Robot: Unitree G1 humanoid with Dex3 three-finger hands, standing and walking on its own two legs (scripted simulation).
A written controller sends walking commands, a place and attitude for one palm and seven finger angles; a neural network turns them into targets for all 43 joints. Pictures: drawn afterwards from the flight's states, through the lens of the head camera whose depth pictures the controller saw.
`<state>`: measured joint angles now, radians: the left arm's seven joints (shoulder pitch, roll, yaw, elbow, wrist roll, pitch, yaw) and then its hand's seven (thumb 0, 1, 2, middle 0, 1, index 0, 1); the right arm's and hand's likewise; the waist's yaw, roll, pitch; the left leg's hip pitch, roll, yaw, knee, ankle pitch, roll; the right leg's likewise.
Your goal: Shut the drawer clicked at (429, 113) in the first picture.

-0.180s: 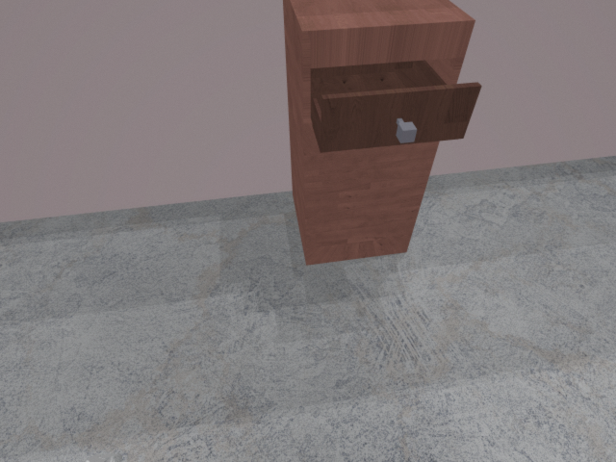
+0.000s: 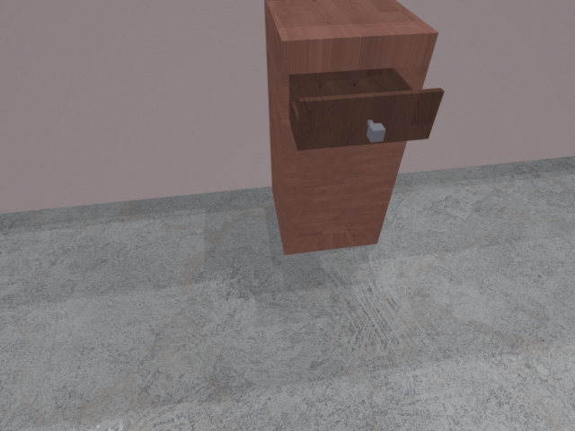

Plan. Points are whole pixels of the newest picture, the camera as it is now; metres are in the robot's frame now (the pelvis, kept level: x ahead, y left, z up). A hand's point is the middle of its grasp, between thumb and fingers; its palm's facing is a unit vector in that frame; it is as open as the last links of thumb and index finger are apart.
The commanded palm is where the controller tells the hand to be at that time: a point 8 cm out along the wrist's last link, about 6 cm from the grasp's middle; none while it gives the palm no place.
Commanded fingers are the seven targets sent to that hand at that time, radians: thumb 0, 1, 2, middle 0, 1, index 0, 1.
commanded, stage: stand and wait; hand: left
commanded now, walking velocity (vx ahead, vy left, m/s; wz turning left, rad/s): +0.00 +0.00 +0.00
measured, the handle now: (373, 129) +0.86 -0.18 -0.02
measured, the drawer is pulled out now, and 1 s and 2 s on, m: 0.15 0.15 0.15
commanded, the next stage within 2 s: look at it before walking up in 0.64 s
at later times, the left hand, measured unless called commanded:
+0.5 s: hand out of the picture +0.05 +0.24 -0.15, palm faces -0.03 -0.94 -0.34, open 7.4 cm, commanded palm none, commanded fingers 0.00 0.90 0.90 -0.20 -0.30 -0.20 -0.30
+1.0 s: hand out of the picture +0.07 +0.24 -0.15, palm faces -0.03 -0.94 -0.33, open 7.4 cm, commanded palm none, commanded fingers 0.00 0.90 0.90 -0.20 -0.30 -0.20 -0.30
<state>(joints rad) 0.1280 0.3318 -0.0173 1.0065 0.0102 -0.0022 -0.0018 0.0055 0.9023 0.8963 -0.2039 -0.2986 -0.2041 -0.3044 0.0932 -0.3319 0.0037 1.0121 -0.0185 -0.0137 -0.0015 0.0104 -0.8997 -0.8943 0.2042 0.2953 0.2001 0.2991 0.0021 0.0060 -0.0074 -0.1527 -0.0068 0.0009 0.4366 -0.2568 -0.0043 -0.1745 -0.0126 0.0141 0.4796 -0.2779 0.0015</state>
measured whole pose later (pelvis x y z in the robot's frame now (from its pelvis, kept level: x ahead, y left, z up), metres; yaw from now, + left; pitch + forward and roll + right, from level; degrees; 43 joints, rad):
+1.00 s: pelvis -0.01 +0.00 +0.01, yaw +0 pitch -1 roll +0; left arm 0.13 0.34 0.00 1.09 0.01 -0.01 -0.01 0.00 0.90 0.90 -0.20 -0.30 -0.20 -0.30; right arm 0.12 -0.33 0.00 1.11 -0.01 -0.02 0.00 0.01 -0.90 -0.89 0.20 0.30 0.20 0.30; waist 0.00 0.00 0.01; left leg -0.13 0.01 0.00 0.35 -0.20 -0.01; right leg -0.15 0.00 0.02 0.38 -0.21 0.00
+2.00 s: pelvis -0.03 -0.03 +0.00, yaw -18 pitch +1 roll +2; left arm 0.30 0.17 0.05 0.93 0.01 0.03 0.00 0.00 0.90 0.90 -0.21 -0.30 -0.21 -0.30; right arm 0.15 -0.23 -0.07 0.95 -0.02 0.05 -0.02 0.01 -0.90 -0.89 0.20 0.29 0.20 0.30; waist 0.03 0.01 0.08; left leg -0.48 0.04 -0.02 1.10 -0.35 -0.07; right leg -0.30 0.08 0.07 0.49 -0.20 -0.09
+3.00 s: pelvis -0.02 -0.04 +0.00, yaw -54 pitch +0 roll +0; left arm 0.29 0.19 0.04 0.94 0.02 -0.02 -0.02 0.00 0.90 0.90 -0.20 -0.30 -0.20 -0.30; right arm 0.25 -0.26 -0.08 0.93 -0.03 0.02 0.02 0.01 -0.90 -0.89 0.20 0.29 0.19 0.30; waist -0.02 0.02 0.03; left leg -0.55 0.13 0.05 1.01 -0.28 -0.08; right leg -0.14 0.04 0.04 0.42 -0.28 -0.04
